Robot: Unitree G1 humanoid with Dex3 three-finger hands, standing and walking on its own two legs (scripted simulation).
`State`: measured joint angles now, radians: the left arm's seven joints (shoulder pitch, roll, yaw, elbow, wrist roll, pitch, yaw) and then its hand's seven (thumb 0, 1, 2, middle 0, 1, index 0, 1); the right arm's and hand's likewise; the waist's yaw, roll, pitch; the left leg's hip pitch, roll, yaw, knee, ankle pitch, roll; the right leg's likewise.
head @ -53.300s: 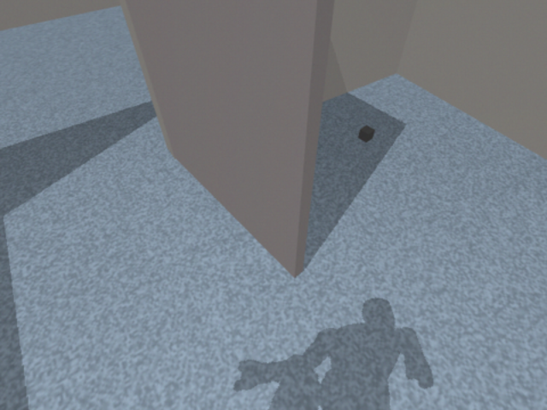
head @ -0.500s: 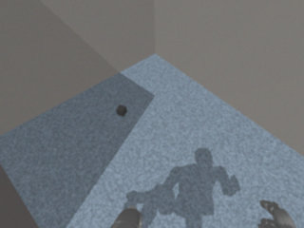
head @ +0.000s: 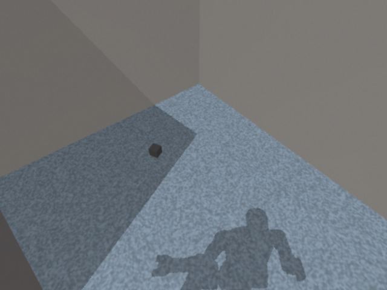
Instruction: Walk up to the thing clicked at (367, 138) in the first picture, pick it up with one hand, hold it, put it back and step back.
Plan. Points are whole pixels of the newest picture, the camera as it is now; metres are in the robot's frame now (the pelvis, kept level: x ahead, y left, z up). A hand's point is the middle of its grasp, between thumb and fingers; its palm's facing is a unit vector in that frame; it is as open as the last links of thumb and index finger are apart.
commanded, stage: step back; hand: left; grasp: from above
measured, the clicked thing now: (155, 150) +1.06 +0.26 -0.73
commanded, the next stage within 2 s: stand in 0.56 s
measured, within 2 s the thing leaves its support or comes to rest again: neither
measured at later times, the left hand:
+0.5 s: hand out of the picture +0.11 +0.29 -0.15, palm faces +0.08 -0.91 -0.40, open 7.4 cm
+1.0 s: hand out of the picture +0.12 +0.27 -0.14, palm faces +0.01 -0.94 -0.34, open 7.4 cm
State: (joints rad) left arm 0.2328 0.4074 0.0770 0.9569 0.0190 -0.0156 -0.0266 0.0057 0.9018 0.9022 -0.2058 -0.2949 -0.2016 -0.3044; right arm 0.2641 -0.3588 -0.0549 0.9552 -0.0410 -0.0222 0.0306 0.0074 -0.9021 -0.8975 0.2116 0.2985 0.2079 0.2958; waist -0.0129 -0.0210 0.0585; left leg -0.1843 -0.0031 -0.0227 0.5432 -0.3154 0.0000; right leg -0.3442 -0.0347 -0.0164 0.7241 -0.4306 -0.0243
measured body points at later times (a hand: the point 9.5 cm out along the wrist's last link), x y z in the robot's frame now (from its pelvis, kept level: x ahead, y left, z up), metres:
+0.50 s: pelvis +0.04 +0.01 -0.01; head +0.08 +0.01 +0.44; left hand +0.11 +0.33 -0.12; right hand +0.14 -0.29 -0.14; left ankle +0.08 +0.14 -0.73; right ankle +0.05 -0.11 -0.73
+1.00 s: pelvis +0.05 +0.01 +0.02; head +0.06 +0.01 +0.47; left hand +0.12 +0.32 -0.11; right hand +0.17 -0.28 -0.11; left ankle +0.07 +0.14 -0.73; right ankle +0.05 -0.11 -0.73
